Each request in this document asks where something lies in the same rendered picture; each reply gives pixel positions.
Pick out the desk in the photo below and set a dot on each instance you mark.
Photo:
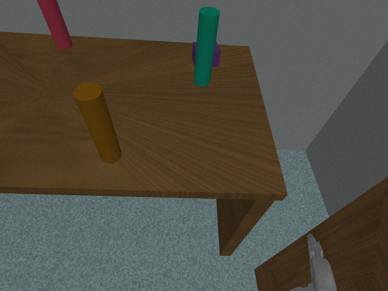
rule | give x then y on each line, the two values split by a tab
178	139

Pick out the right robot hand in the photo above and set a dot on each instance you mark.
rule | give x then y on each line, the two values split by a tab
320	270

